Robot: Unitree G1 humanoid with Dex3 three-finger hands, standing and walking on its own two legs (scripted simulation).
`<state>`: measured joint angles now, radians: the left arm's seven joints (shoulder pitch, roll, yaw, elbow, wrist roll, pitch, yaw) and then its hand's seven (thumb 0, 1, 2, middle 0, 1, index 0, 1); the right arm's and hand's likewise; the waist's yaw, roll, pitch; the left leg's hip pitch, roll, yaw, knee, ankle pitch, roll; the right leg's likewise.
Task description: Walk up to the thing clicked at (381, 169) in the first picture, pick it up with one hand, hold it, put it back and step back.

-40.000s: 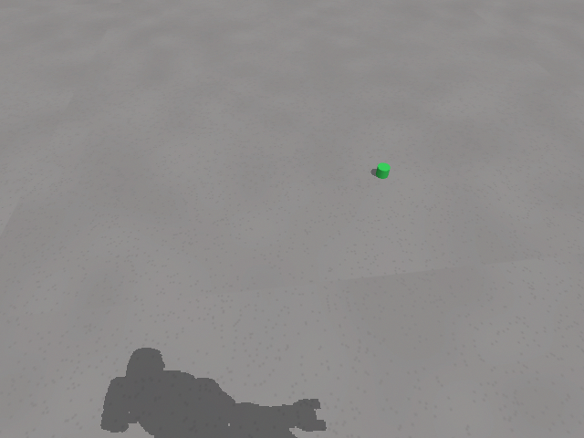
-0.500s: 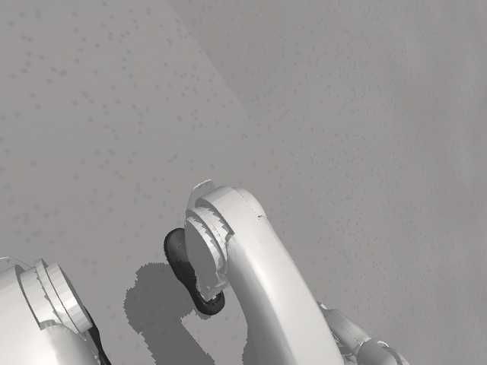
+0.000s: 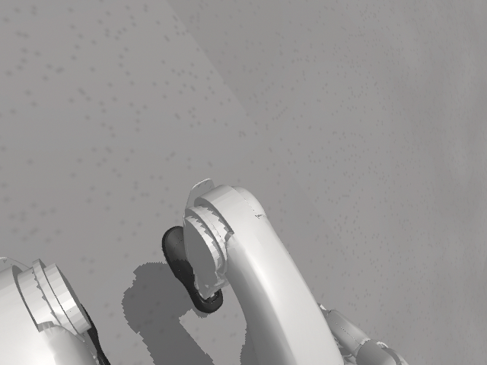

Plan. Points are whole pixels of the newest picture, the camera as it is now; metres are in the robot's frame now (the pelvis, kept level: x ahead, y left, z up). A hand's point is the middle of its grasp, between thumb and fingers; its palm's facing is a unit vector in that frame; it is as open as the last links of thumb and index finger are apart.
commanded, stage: open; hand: left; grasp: from above
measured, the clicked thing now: out of the picture +0.47 +0.36 -0.29
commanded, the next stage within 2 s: withdraw in 0.06 s
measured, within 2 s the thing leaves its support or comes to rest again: neither
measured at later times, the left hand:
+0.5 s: hand out of the picture +0.49 +0.37 -0.19, palm faces -0.30 -0.12 -0.95, open 14.1 cm
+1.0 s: hand out of the picture +0.45 +0.36 -0.11, palm faces -0.48 -0.12 -0.87, open 13.8 cm
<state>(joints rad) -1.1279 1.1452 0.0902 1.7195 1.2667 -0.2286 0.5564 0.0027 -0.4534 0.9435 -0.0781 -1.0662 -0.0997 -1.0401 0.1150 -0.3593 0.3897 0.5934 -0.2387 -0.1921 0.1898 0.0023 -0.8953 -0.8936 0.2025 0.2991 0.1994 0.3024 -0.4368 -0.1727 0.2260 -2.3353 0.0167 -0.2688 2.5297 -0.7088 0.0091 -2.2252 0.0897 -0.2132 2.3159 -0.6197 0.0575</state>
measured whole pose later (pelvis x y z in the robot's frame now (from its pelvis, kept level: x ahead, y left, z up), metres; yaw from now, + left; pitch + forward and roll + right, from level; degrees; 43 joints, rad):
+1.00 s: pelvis -0.01 -0.01 +0.04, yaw +7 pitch +33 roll -10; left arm -1.07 0.86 -0.02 1.37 1.19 -0.18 0.16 0.00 -0.45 0.97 -0.14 -0.94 -0.13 -0.94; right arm 0.16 -0.34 0.17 0.59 -0.11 0.03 0.09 0.00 -0.90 -0.90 0.20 0.30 0.20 0.30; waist -0.30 -0.01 -0.01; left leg -2.29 -0.01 -0.15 2.33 -0.63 0.01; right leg -2.20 0.03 -0.12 2.22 -0.61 0.03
